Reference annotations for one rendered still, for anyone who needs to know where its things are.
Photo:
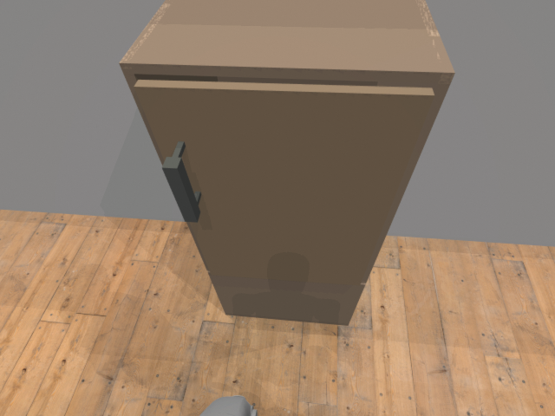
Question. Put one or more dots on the robot left thigh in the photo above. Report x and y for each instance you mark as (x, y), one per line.
(230, 406)

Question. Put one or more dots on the cupboard door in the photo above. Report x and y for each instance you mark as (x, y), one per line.
(296, 180)

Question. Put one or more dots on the handle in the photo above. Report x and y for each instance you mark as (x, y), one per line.
(177, 178)

